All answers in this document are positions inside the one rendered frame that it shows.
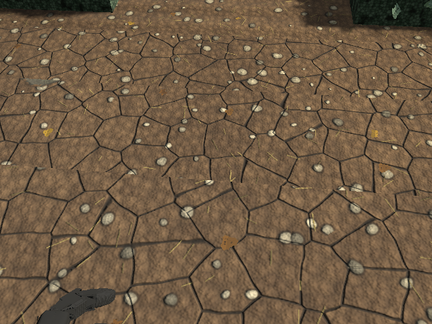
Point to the robot left hand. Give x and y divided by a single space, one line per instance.
76 303

